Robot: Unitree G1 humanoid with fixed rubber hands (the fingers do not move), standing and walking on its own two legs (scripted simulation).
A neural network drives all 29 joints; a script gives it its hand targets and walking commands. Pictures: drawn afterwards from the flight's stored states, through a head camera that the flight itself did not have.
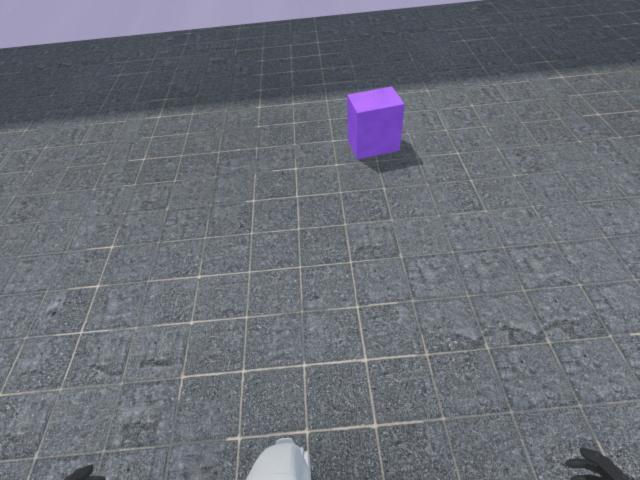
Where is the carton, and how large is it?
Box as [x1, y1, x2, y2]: [347, 86, 404, 158]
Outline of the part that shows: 391,86 347,95 348,141 357,158 399,150 404,104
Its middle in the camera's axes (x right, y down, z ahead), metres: +0.26 -0.56 +1.89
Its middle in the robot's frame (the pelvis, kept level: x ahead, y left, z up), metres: +1.72 -0.10 -0.62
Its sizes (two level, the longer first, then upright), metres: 0.223 0.166 0.258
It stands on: the floor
